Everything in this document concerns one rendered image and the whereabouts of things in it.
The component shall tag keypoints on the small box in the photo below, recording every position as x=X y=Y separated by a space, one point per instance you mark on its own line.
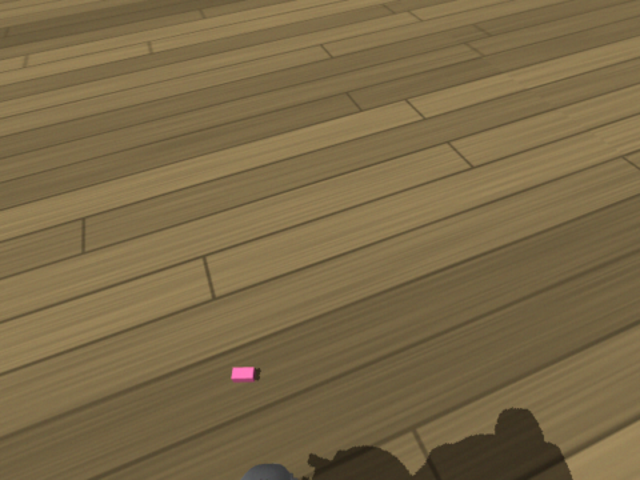
x=243 y=374

